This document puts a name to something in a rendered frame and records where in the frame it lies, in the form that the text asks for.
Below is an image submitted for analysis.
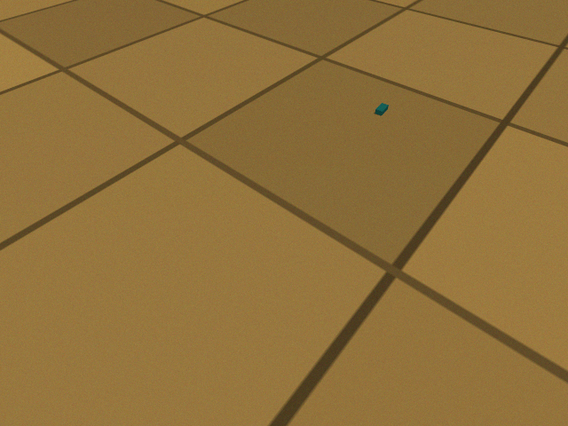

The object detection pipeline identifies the small box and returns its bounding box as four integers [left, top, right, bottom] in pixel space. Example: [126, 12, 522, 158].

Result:
[375, 103, 389, 115]

